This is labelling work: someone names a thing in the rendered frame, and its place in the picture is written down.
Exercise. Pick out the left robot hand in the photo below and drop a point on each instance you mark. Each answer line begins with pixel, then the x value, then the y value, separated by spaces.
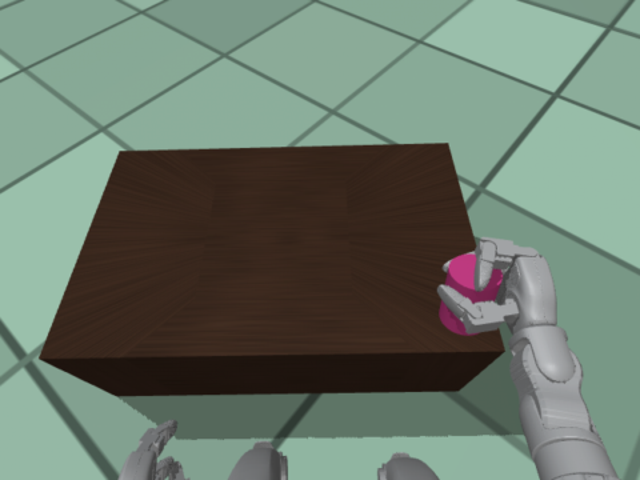
pixel 142 463

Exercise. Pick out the can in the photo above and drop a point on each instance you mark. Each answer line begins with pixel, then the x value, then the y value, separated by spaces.
pixel 460 277

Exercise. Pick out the right robot arm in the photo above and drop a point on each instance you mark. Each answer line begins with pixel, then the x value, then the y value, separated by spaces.
pixel 563 441

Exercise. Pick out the right robot hand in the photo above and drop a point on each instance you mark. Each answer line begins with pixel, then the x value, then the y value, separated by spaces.
pixel 526 295

